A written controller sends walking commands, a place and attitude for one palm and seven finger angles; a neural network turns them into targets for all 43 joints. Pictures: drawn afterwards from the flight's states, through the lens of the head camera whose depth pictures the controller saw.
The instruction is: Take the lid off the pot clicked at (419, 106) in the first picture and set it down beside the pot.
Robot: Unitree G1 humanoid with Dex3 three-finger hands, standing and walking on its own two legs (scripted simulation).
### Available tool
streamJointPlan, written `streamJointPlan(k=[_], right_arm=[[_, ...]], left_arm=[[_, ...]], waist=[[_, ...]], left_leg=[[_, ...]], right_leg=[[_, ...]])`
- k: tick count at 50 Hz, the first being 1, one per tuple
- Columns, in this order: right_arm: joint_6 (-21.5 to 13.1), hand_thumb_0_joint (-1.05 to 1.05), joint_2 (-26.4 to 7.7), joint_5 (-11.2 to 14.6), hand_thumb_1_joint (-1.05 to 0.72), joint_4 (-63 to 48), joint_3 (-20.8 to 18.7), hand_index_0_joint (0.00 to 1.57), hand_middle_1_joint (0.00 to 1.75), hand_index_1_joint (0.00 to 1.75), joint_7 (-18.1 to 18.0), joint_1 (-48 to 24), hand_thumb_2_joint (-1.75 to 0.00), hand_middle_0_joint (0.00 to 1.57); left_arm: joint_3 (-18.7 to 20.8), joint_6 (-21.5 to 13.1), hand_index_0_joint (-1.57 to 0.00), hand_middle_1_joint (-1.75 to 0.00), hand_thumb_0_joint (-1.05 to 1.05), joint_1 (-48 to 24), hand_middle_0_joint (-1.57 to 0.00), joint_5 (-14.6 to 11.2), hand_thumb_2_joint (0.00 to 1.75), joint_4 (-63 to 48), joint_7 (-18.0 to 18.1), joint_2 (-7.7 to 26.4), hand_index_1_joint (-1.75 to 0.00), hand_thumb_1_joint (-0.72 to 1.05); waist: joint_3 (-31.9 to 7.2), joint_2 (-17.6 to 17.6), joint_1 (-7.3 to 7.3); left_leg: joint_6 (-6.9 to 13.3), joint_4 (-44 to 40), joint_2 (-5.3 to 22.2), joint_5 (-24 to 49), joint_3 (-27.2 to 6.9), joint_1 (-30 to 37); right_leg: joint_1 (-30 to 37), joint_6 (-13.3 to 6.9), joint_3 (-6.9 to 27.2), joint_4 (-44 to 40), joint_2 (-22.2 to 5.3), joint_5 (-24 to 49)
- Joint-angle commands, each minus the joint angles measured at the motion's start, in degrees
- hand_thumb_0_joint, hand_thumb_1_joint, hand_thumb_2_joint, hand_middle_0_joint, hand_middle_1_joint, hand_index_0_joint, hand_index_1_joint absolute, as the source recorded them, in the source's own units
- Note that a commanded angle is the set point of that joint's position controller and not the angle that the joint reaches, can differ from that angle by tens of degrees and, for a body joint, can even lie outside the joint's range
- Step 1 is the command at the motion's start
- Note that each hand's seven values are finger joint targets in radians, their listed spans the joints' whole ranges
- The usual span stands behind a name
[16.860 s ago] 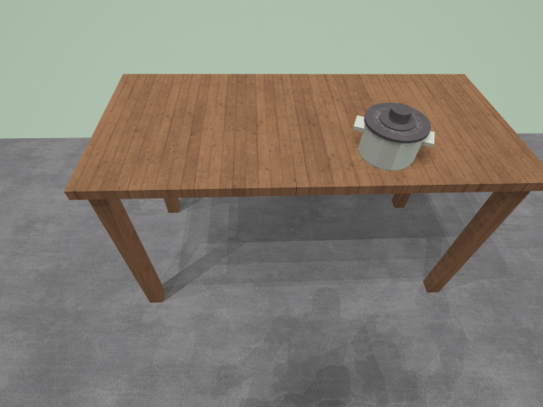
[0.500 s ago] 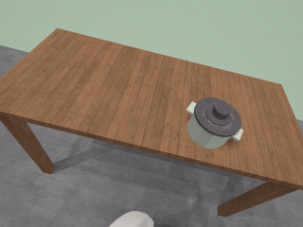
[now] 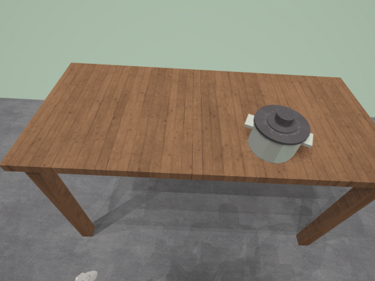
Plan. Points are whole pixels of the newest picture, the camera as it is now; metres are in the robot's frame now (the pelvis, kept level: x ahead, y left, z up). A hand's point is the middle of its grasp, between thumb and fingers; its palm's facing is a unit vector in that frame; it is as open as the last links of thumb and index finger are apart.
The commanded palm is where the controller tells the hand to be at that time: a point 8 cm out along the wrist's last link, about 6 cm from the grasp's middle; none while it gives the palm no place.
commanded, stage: come to a stop and stand still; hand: left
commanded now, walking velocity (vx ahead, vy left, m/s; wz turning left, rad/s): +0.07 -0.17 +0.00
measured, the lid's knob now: (284, 116) +0.55 -0.25 +0.04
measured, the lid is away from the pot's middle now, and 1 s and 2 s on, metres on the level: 0.00 0.00 0.00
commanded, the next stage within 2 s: look again from close up in 0.14 s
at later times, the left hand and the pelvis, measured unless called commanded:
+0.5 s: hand out of the picture +0.01 +0.15 -0.16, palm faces +0.04 -0.98 -0.18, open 7.4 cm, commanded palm none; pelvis +0.03 -0.01 +0.02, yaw +1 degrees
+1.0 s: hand out of the picture +0.01 +0.15 -0.16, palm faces +0.06 -0.98 -0.17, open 7.4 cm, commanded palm none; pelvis +0.02 -0.02 +0.02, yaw +1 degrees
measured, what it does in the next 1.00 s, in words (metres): stands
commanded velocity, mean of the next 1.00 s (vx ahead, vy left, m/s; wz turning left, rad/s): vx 0.01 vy -0.01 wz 0.00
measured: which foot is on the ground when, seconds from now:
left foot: down 0.00-1.00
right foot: down 0.00-1.00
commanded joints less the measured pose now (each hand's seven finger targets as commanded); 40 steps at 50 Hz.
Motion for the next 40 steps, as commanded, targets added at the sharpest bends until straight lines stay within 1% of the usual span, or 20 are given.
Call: streamJointPlan(k=[1,2,3,4,5,6,7,10,11,12,14,15,18,21,26,27,30,35,37,40], right_arm=[[-0.4,0.00,-6.3,0.4,-0.90,-0.8,-1.4,0.20,0.30,0.30,0.5,4.8,-0.90,0.20],[-0.5,0.00,-6.4,0.2,-0.90,-0.3,-1.6,0.20,0.30,0.30,0.6,5.6,-0.90,0.20],[-0.5,0.00,-7.2,0.1,-0.90,0.0,-1.5,0.20,0.30,0.30,0.6,4.8,-0.90,0.20],[-0.6,0.00,-8.0,-0.1,-0.90,0.2,-1.4,0.20,0.30,0.30,0.6,4.6,-0.90,0.20],[-0.6,0.00,-9.0,-0.1,-0.90,0.3,-1.6,0.20,0.30,0.30,0.5,4.0,-0.90,0.20],[-0.6,0.00,-9.8,0.0,-0.90,0.4,-1.7,0.20,0.30,0.30,0.3,3.8,-0.90,0.20],[-0.8,0.00,-9.6,0.1,-0.90,0.8,-1.7,0.20,0.30,0.30,0.2,3.6,-0.90,0.20],[-1.4,0.00,-8.4,0.6,-0.90,2.4,-0.9,0.20,0.30,0.30,-0.2,3.8,-0.90,0.20],[-1.6,0.00,-7.9,0.7,-0.90,2.9,-0.8,0.20,0.30,0.30,-0.2,3.9,-0.90,0.20],[-1.7,0.00,-7.1,1.0,-0.90,3.1,-0.6,0.20,0.30,0.30,-0.3,4.5,-0.90,0.20],[-1.8,0.00,-6.8,1.1,-0.90,4.5,-0.5,0.20,0.30,0.30,-0.5,5.5,-0.90,0.20],[-1.8,0.00,-6.8,1.1,-0.90,5.3,-0.5,0.20,0.30,0.30,-0.6,6.1,-0.90,0.20],[-1.9,0.00,-6.7,1.3,-0.90,7.2,-0.2,0.20,0.30,0.30,-0.7,6.0,-0.90,0.20],[-1.8,0.00,-6.3,1.4,-0.90,8.8,-0.1,0.20,0.30,0.30,-0.9,5.7,-0.90,0.20],[-1.9,0.00,-5.8,1.4,-0.90,10.4,0.1,0.20,0.30,0.30,-1.1,4.9,-0.90,0.20],[-2.0,0.00,-5.6,1.4,-0.90,10.7,0.1,0.20,0.30,0.30,-1.1,4.8,-0.90,0.20],[-2.1,0.00,-5.7,1.3,-0.90,11.1,0.1,0.20,0.30,0.30,-1.1,4.6,-0.90,0.20],[-2.1,0.00,-5.6,1.3,-0.90,11.1,0.2,0.20,0.30,0.30,-1.2,4.0,-0.90,0.20],[-2.1,0.00,-5.5,1.3,-0.90,11.1,0.2,0.20,0.30,0.30,-1.2,4.2,-0.90,0.20],[-2.0,0.00,-5.7,1.2,-0.90,11.2,0.3,0.20,0.30,0.30,-1.2,4.0,-0.90,0.20]], left_arm=[[0.5,-1.4,-0.20,-0.30,0.00,1.6,-0.20,-0.3,0.90,-1.2,-0.3,3.7,-0.30,0.90],[0.6,-1.3,-0.20,-0.30,0.00,2.1,-0.20,-0.3,0.90,-1.1,-0.3,3.6,-0.30,0.90],[0.5,-1.1,-0.20,-0.30,0.00,2.7,-0.20,-0.5,0.90,-1.0,-0.5,3.2,-0.30,0.90],[0.4,-1.1,-0.20,-0.30,0.00,3.8,-0.20,-0.6,0.90,-0.4,-0.7,2.8,-0.30,0.90],[0.3,-1.1,-0.20,-0.30,0.00,5.4,-0.20,-0.6,0.90,0.2,-0.8,2.4,-0.30,0.90],[0.3,-1.1,-0.20,-0.30,0.00,6.1,-0.20,-0.5,0.90,0.9,-0.9,2.3,-0.30,0.90],[0.3,-1.1,-0.20,-0.30,0.00,5.9,-0.20,-0.3,0.90,1.8,-1.1,2.7,-0.30,0.90],[-0.2,-1.9,-0.20,-0.30,0.00,8.4,-0.20,-0.7,0.90,4.8,-0.9,1.3,-0.30,0.90],[-0.4,-2.1,-0.20,-0.30,0.00,9.0,-0.20,-0.9,0.90,5.8,-0.8,1.2,-0.30,0.90],[-0.4,-2.4,-0.20,-0.30,0.00,9.1,-0.20,-1.0,0.90,6.5,-0.6,1.3,-0.30,0.90],[-0.7,-2.8,-0.20,-0.30,0.00,9.1,-0.20,-1.1,0.90,7.5,-0.2,1.0,-0.30,0.90],[-0.8,-3.0,-0.20,-0.30,0.00,8.7,-0.20,-1.2,0.90,7.9,-0.1,0.8,-0.30,0.90],[-0.9,-3.1,-0.20,-0.30,0.00,9.2,-0.20,-1.4,0.90,9.3,0.1,0.8,-0.30,0.90],[-1.1,-3.1,-0.20,-0.30,0.00,9.8,-0.20,-1.4,0.90,10.9,0.2,0.2,-0.30,0.90],[-1.3,-3.1,-0.20,-0.30,0.00,10.7,-0.20,-1.4,0.90,12.2,0.5,-0.4,-0.30,0.90],[-1.2,-3.2,-0.20,-0.30,0.00,10.5,-0.20,-1.4,0.90,12.4,0.4,-0.2,-0.30,0.90],[-1.1,-3.1,-0.20,-0.30,0.00,10.4,-0.20,-1.3,0.90,12.5,0.4,-0.6,-0.30,0.90],[-1.0,-3.2,-0.20,-0.30,0.00,10.5,-0.20,-1.3,0.90,12.8,0.6,-0.4,-0.30,0.90],[-0.9,-3.2,-0.20,-0.30,0.00,10.2,-0.20,-1.4,0.90,12.6,0.5,0.0,-0.30,0.90],[-1.0,-3.0,-0.20,-0.30,0.00,10.0,-0.20,-1.4,0.90,12.6,0.4,-0.3,-0.30,0.90]], waist=[[1.2,-6.0,-2.47],[0.5,-1.4,-2.54],[2.7,4.0,-1.90],[3.1,7.9,-1.36],[3.9,10.2,-0.47],[4.9,10.3,0.11],[5.6,11.1,0.56],[3.6,8.7,1.28],[2.8,6.6,1.22],[2.1,2.1,0.98],[0.3,-1.8,0.06],[-0.1,-1.4,-0.44],[0.0,0.6,-0.27],[2.6,0.0,-0.22],[4.2,-0.9,0.02],[3.8,-0.3,0.20],[4.0,-0.3,0.25],[3.6,0.7,0.49],[3.0,-0.3,0.51],[4.5,1.4,0.57]], left_leg=[[-0.1,-5.5,2.7,-2.9,-2.6,6.4],[0.7,-8.0,4.1,-2.2,-4.5,8.1],[1.8,-11.6,6.0,-4.5,-8.4,7.3],[3.0,-16.5,8.6,-6.7,-12.8,6.8],[4.1,-20.4,10.8,-9.1,-16.3,5.8],[4.7,-22.7,11.6,-12.1,-18.0,3.6],[5.0,-23.5,11.5,-9.5,-18.6,3.2],[4.2,-19.9,9.7,1.2,-14.2,6.1],[3.5,-18.0,8.5,3.4,-11.9,6.6],[3.0,-15.8,7.5,7.6,-9.8,7.6],[1.9,-12.5,5.9,11.0,-6.4,10.6],[1.6,-12.4,5.9,11.6,-5.8,11.9],[1.4,-12.4,6.3,15.9,-5.7,13.4],[1.3,-13.6,6.6,15.7,-5.8,13.3],[1.2,-14.4,6.7,17.1,-5.7,13.7],[1.3,-14.6,6.7,18.3,-5.9,13.8],[1.2,-15.2,6.7,17.9,-6.0,14.0],[1.0,-14.9,6.7,18.5,-5.5,13.8],[1.1,-15.1,6.8,19.0,-5.7,13.7],[0.9,-16.0,6.8,16.8,-6.1,13.5]], right_leg=[[-2.2,-5.9,13.1,-17.7,-10.7,-4.3],[-2.0,-4.9,10.4,-15.3,-8.8,-3.9],[-3.5,-3.5,7.5,-13.0,-6.8,-4.9],[-3.1,-2.2,4.5,-10.0,-4.4,-3.8],[-1.8,-1.3,1.9,-8.0,-2.8,-2.3],[-0.4,-0.8,1.0,-7.7,-2.3,-2.5],[0.3,-0.7,0.3,-7.7,-2.6,-0.7],[3.7,-0.7,2.1,-11.5,-4.7,5.3],[5.0,-0.9,3.4,-12.7,-5.7,7.6],[6.1,-1.1,4.6,-13.7,-6.6,11.1],[6.3,-1.5,7.0,-15.2,-9.0,16.7],[6.3,-1.7,7.2,-15.2,-9.4,19.1],[7.1,-1.3,6.1,-14.3,-9.4,25.4],[6.3,-0.9,5.7,-15.2,-9.1,24.6],[6.4,-0.3,5.7,-16.1,-9.3,26.8],[7.0,-0.4,5.5,-15.9,-9.4,28.0],[6.9,-0.3,5.3,-16.4,-9.5,26.1],[8.0,0.3,5.5,-16.8,-9.9,28.4],[8.9,0.2,5.2,-16.6,-9.9,29.4],[7.1,-0.1,5.4,-17.3,-9.7,24.2]])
